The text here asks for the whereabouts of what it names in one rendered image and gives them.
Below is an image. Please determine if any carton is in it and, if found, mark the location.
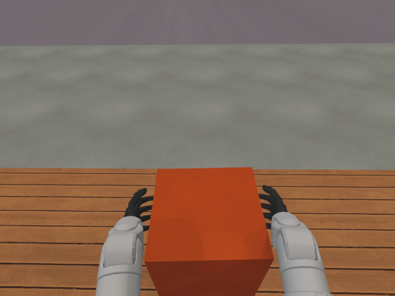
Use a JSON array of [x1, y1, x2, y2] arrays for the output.
[[144, 167, 274, 296]]

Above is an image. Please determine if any right robot hand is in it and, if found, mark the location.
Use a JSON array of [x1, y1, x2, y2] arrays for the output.
[[259, 185, 288, 230]]

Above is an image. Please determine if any right robot forearm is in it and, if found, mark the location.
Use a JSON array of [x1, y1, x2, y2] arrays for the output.
[[271, 212, 334, 296]]

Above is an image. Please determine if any left robot hand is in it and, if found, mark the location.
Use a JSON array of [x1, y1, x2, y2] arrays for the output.
[[124, 188, 154, 232]]

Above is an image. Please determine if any left robot forearm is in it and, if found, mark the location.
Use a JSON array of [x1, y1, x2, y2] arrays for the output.
[[95, 216, 144, 296]]

